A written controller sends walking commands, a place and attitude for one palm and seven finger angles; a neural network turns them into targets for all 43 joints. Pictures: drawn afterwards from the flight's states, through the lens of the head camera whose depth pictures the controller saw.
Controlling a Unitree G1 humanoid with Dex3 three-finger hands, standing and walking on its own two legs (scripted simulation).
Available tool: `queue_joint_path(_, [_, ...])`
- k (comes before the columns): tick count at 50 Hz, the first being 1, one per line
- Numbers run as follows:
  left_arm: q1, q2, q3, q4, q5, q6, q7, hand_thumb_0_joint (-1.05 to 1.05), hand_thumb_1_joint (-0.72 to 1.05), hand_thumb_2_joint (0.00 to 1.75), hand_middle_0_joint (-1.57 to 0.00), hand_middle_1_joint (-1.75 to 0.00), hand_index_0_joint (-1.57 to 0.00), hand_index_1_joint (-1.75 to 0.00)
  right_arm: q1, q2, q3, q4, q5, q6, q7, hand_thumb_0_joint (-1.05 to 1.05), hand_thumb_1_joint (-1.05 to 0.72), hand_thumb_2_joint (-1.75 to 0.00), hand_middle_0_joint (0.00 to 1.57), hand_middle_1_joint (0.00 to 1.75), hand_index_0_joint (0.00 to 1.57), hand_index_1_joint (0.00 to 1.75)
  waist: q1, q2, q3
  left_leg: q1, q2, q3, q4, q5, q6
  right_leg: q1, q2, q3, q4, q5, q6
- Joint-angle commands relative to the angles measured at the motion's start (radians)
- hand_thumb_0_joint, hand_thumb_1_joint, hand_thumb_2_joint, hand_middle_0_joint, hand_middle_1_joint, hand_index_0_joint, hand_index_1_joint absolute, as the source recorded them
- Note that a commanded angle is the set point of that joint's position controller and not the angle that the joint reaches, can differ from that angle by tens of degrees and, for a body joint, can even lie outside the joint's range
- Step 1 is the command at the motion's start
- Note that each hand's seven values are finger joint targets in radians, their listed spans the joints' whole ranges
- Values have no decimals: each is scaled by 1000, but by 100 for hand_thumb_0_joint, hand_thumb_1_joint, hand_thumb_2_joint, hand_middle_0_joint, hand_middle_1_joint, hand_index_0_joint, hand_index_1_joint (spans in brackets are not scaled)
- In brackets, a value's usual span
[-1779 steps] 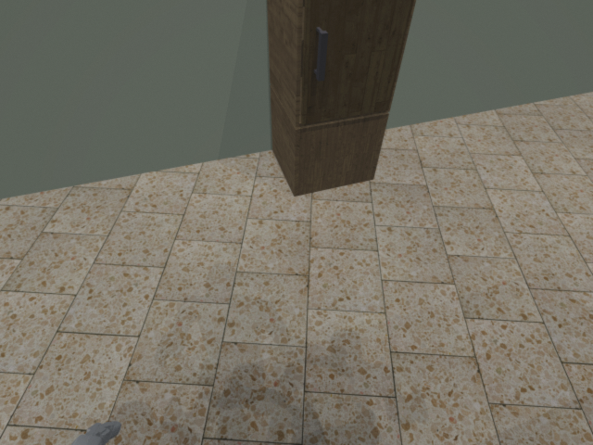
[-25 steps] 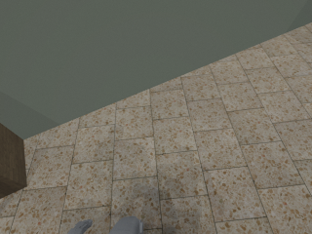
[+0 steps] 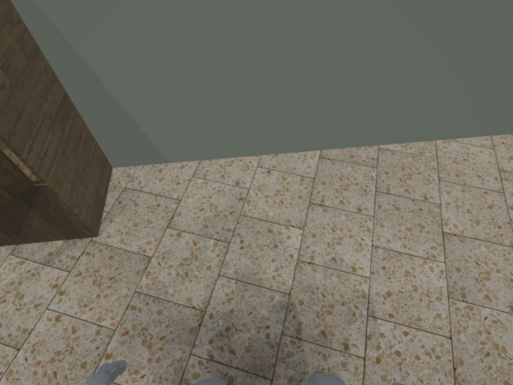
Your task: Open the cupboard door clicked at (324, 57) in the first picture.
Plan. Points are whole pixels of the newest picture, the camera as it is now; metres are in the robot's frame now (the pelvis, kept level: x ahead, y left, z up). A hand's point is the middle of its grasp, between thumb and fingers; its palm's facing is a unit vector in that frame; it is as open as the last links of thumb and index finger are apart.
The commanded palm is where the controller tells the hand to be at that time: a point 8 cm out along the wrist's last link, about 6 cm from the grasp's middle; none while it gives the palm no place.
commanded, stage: turn to face it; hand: left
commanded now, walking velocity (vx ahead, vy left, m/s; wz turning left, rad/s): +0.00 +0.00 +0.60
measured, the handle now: out of the picture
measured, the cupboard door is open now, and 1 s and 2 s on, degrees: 41 41 41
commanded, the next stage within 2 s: take the last steps up to it in 1.24 s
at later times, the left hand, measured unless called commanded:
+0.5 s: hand out of the picture -0.01 +0.20 -0.18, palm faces +0.38 -0.89 -0.24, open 7.4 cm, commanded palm none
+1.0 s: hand out of the picture +0.00 +0.16 -0.14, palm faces +0.58 -0.76 -0.28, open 7.4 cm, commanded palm none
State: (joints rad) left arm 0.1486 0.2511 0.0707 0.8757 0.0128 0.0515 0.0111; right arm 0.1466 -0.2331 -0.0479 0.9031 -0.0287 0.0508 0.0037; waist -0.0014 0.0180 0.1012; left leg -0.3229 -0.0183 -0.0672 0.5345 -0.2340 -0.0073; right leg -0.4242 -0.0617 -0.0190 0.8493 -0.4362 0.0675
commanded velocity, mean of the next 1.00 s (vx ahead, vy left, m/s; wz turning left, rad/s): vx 0.00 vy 0.00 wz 0.57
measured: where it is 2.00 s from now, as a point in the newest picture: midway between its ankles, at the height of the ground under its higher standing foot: outside the picture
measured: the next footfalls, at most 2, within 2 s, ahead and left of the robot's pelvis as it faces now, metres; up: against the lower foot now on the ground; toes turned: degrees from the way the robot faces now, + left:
right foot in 0.06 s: +0.05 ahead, -0.14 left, +0.00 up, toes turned +0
left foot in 0.46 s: +0.02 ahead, +0.10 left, +0.00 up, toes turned +23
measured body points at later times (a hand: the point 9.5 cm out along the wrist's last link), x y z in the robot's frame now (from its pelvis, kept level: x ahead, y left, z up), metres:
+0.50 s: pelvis +0.01 -0.02 -0.01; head +0.06 +0.02 +0.43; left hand -0.03 +0.24 -0.17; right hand +0.21 -0.22 -0.14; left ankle -0.01 +0.09 -0.73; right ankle +0.01 -0.14 -0.71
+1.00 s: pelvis +0.05 -0.05 +0.01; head +0.10 -0.04 +0.45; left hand -0.03 +0.20 -0.12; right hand +0.26 -0.22 -0.15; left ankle -0.05 +0.04 -0.65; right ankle +0.10 -0.15 -0.73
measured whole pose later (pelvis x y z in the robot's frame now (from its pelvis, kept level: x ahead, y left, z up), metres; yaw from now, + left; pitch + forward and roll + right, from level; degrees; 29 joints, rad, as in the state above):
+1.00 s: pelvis +0.05 -0.05 +0.01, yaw +38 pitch +0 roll +2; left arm 0.19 0.18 0.03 0.87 0.02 0.01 0.03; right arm 0.16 -0.26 -0.08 0.94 -0.02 0.08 0.02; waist -0.03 0.02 0.10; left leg -0.48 -0.01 0.00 1.09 -0.46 -0.05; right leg -0.22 -0.10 -0.13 0.53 -0.31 0.00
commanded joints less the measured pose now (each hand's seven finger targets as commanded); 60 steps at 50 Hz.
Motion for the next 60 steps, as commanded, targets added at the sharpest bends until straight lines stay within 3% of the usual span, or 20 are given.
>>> queue_joint_path(1, [117, 81, 17, -59, 0, -38, 5, 0, 90, 90, -20, -30, -20, -30, -49, -204, -67, -88, 7, -16, -7, 0, -90, -90, 20, 30, 20, 30, 39, 120, -161, -44, 165, -215, -75, 165, 117, 259, 51, -39, -304, 157, -4])
queue_joint_path(2, [167, 125, 29, -51, 6, -49, 12, 0, 90, 90, -20, -30, -20, -30, -57, -159, -63, -99, 15, -16, -4, 0, -90, -90, 20, 30, 20, 30, 68, -1, -178, -154, 90, -165, 37, 27, 66, 391, -45, 54, -472, 166, -23])
queue_joint_path(3, [179, 226, 48, -53, 23, -57, 20, 0, 90, 90, -20, -30, -20, -30, -44, -87, -56, -117, 22, -16, 0, 0, -90, -90, 20, 30, 20, 30, 75, -315, -170, -305, -65, 23, 296, -277, -24, 441, -336, 370, -594, 170, -126])
queue_joint_path(4, [161, 241, 39, -63, 16, -55, 22, 0, 90, 90, -20, -30, -20, -30, -64, -131, -62, -123, 13, -14, 3, 0, -90, -90, 20, 30, 20, 30, 74, -311, -147, -288, -35, 8, 542, -402, -25, 311, -455, 443, -613, 246, -220])
queue_joint_path(9, [23, 104, 7, -95, 8, -62, 22, 0, 90, 90, -20, -30, -20, -30, -14, -87, -52, -59, 10, 8, 26, 0, -90, -90, 20, 30, 20, 30, -16, -243, -95, -264, 37, 55, 660, -174, -57, 275, -243, 24, -512, 523, -165])
queue_joint_path(16, [159, 150, 31, -39, 19, -63, 25, 0, 90, 90, -20, -30, -20, -30, -99, -43, -28, -72, 18, -5, 29, 0, -90, -90, 20, 30, 20, 30, 55, -221, -147, -163, 29, 159, 265, -229, -56, 450, -296, -56, -405, 797, -182])
queue_joint_path(20, [129, 174, 44, -37, 10, -57, 15, 0, 90, 90, -20, -30, -20, -30, -21, -68, -31, -58, 16, -15, 24, 0, -90, -90, 20, 30, 20, 30, 12, -199, -167, 34, 9, 196, 44, -76, -28, 348, -300, -120, -303, 711, -132])
queue_joint_path(21, [104, 162, 44, -39, 5, -55, 13, 0, 90, 90, -20, -30, -20, -30, 38, -98, -40, -44, 13, -21, 25, 0, -90, -90, 20, 30, 20, 30, -31, -133, -189, 161, 25, 163, -78, 41, -15, 269, -285, -154, -186, 638, -93])
queue_joint_path(23, [28, 49, 12, -114, -6, -41, 6, 0, 90, 90, -20, -30, -20, -30, 183, -291, -87, -22, 2, -26, 7, 0, -90, -90, 20, 30, 20, 30, -111, 326, -233, 380, 436, -402, -168, 689, 224, -175, -58, -144, 224, -264, 25])
queue_joint_path(24, [-24, 87, 11, -125, 5, -29, 13, 0, 90, 90, -20, -30, -20, -30, 207, -286, -80, 0, 4, -21, -1, 0, -90, -90, 20, 30, 20, 30, -109, 176, -233, 356, 464, -355, -145, 654, 274, -190, -75, -16, 298, -245, 0])
queue_joint_path(29, [22, 82, 20, -55, 7, -16, 0, 0, 90, 90, -20, -30, -20, -30, 15, -190, -48, -54, 1, -34, -21, 0, -90, -90, 20, 30, 20, 30, -11, 137, -134, 164, 251, -171, -189, 350, 169, -134, -47, 16, 283, 14, 12])
queue_joint_path(39, [93, 76, 14, -59, -4, -39, 7, 0, 90, 90, -20, -30, -20, -30, -28, -196, -67, -71, 7, -19, -11, 0, -90, -90, 20, 30, 20, 30, 34, 127, -170, 4, 162, -234, -64, 275, 121, 253, 54, -38, -324, 164, 2])
queue_joint_path(40, [140, 118, 24, -51, 1, -52, 13, 0, 90, 90, -20, -30, -20, -30, -28, -163, -63, -76, 16, -21, -7, 0, -90, -90, 20, 30, 20, 30, 59, 24, -194, -94, 99, -193, 26, 147, 69, 396, -23, 35, -472, 230, -11])
queue_joint_path(41, [164, 222, 44, -50, 19, -62, 22, 0, 90, 90, -20, -30, -20, -30, -16, -94, -57, -94, 25, -22, -2, 0, -90, -90, 20, 30, 20, 30, 69, -279, -212, -262, -46, -20, 258, -184, -14, 501, -296, 313, -567, 288, -104])
queue_joint_path(42, [156, 239, 40, -57, 17, -59, 24, 0, 90, 90, -20, -30, -20, -30, -36, -119, -62, -102, 16, -18, 0, 0, -90, -90, 20, 30, 20, 30, 69, -294, -180, -269, -45, 15, 511, -414, -29, 376, -456, 419, -581, 395, -217])
queue_joint_path(47, [29, 112, 8, -82, 11, -62, 26, 0, 90, 90, -20, -30, -20, -30, -9, -86, -48, -49, 12, 4, 20, 0, -90, -90, 20, 30, 20, 30, -8, -260, -107, -246, 38, 48, 628, -219, -55, 308, -254, 44, -488, 627, -180])
queue_joint_path(56, [127, 167, 34, -16, 15, -58, 18, 0, 90, 90, -20, -30, -20, -30, -5, -54, -22, -31, 18, -20, 17, 0, -90, -90, 20, 30, 20, 30, 8, -207, -146, 63, -1, 164, 33, -79, -29, 308, -263, -50, -335, 655, -135])
queue_joint_path(58, [113, 116, 26, -32, -3, -46, 10, 0, 90, 90, -20, -30, -20, -30, 81, -151, -44, -7, 7, -34, 12, 0, -90, -90, 20, 30, 20, 30, -44, 44, -196, 303, 148, -12, -127, 207, 33, 93, -173, -139, -126, 342, -42])
queue_joint_path(59, [88, 46, 2, -62, -10, -38, 6, 0, 90, 90, -20, -30, -20, -30, 127, -244, -65, -9, 0, -34, 3, 0, -90, -90, 20, 30, 20, 30, -70, 298, -191, 332, 391, -334, -186, 513, 181, -97, -54, -138, 61, -199, 16])
queue_joint_path(60, [38, 66, 0, -69, 0, -26, 13, 0, 90, 90, -20, -30, -20, -30, 141, -256, -64, 3, -3, -25, -8, 0, -90, -90, 20, 30, 20, 30, -80, 207, -184, 251, 436, -325, -191, 478, 255, -73, -60, -26, 167, -236, -10])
